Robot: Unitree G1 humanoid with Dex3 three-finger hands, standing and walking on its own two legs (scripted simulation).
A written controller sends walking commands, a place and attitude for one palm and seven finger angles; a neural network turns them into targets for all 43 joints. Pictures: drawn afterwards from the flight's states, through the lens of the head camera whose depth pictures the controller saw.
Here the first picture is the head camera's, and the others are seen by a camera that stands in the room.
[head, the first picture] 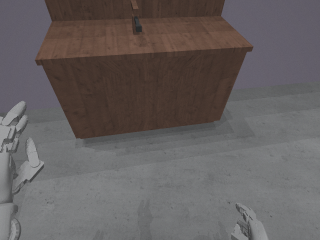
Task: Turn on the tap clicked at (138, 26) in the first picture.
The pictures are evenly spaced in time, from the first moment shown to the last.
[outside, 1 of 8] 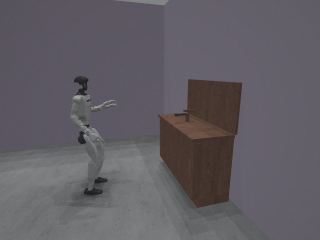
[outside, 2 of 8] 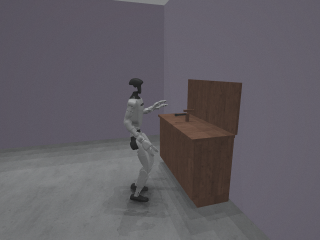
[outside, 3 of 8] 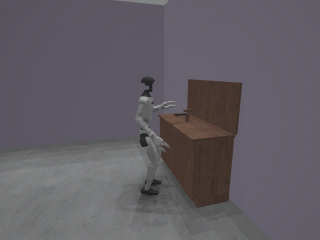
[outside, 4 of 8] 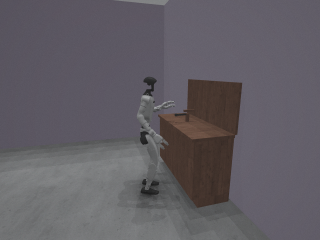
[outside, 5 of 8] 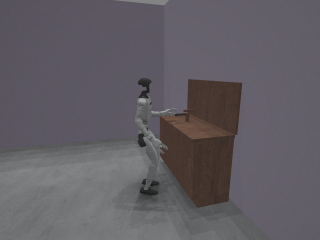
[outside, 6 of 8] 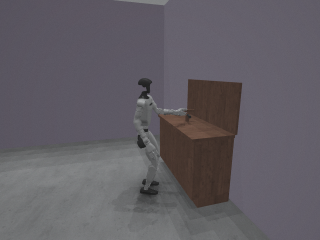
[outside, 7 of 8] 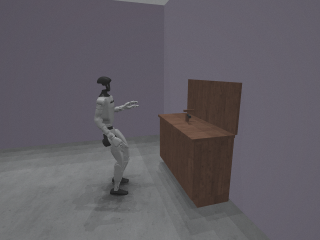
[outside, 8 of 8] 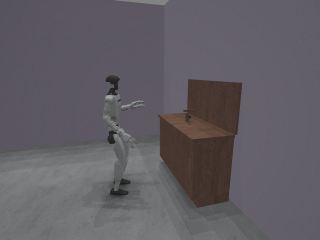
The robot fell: no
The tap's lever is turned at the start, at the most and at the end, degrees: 0 76 76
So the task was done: yes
